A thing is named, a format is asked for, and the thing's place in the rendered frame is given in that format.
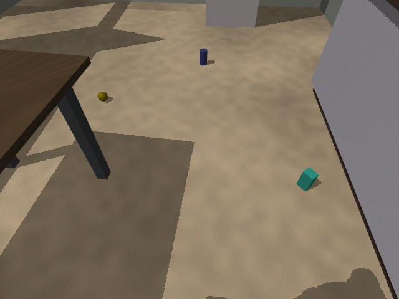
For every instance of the table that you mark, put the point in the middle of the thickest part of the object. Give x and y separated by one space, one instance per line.
31 85

